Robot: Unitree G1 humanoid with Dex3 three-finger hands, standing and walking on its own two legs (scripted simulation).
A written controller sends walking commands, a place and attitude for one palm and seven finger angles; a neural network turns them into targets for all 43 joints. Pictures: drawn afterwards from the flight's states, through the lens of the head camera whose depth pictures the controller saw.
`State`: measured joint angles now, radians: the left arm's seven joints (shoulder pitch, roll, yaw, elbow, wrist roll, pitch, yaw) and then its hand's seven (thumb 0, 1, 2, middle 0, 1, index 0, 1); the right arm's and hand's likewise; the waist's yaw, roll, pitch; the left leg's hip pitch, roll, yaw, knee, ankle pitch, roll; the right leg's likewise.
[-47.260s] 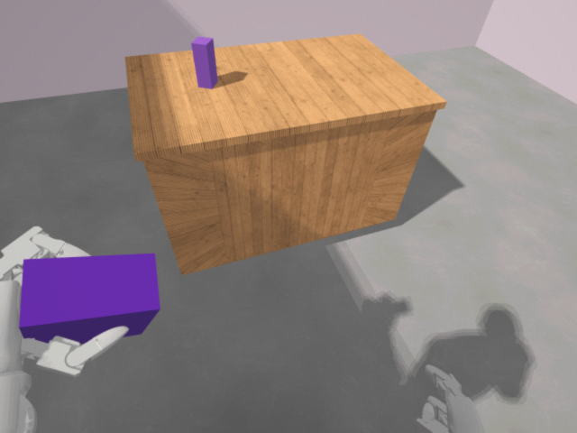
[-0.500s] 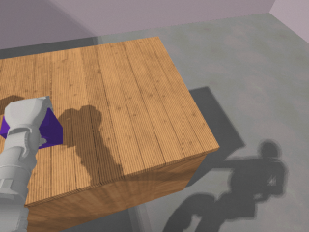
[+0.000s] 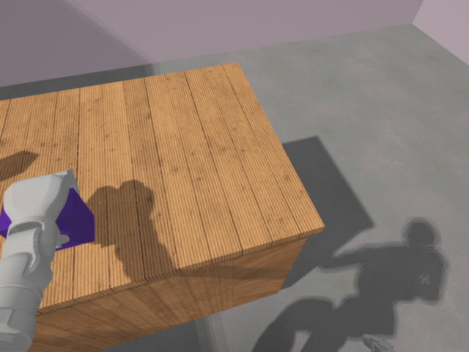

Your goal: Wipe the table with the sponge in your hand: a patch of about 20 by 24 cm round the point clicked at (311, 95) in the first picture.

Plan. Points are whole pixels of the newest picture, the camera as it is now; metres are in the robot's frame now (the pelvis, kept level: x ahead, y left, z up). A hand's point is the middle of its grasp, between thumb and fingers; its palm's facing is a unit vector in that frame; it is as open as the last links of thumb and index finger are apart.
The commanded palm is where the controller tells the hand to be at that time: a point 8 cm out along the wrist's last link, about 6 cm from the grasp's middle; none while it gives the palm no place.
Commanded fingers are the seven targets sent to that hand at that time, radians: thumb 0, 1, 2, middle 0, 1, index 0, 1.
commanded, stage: wipe back along the first lane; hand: left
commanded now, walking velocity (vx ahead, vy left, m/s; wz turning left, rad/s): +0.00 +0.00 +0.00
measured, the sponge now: (56, 227) +0.31 +0.37 -0.03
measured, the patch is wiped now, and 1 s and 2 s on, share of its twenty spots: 1.00 1.00 1.00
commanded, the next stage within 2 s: lift the sponge slowly off the table in 0.32 s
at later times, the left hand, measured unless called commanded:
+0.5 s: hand (53, 233) +0.29 +0.35 +0.01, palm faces -0.06 -0.02 -1.00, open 9.9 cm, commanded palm +0.25 +0.33 +0.04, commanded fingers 0.00 0.10 1.30 -1.20 -1.60 -1.20 -1.60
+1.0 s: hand (52, 236) +0.28 +0.34 +0.02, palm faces -0.09 -0.04 -0.99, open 9.9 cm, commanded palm +0.26 +0.33 +0.07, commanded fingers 0.00 0.10 1.30 -1.20 -1.60 -1.20 -1.60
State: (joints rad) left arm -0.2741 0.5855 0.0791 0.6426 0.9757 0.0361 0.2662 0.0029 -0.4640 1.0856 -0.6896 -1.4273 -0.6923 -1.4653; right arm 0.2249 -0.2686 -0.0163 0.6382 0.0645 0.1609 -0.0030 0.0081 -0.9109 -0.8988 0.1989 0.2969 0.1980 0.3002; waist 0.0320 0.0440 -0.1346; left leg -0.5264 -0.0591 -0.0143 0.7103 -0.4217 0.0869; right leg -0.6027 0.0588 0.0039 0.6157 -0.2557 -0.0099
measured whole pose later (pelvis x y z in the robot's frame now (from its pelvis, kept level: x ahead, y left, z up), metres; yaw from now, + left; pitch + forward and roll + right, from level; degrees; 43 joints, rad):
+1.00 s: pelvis +0.00 +0.00 +0.01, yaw +1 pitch +9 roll -3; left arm -0.07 0.52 0.05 0.39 0.97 0.08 0.22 0.00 -0.48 1.08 -0.73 -1.38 -0.73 -1.42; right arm 0.18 -0.25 -0.03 0.65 0.05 0.11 -0.03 0.01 -0.91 -0.90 0.20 0.30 0.20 0.30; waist 0.05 0.06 -0.08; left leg -0.38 -0.07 -0.03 0.62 -0.39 0.09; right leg -0.45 0.05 -0.01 0.53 -0.24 -0.01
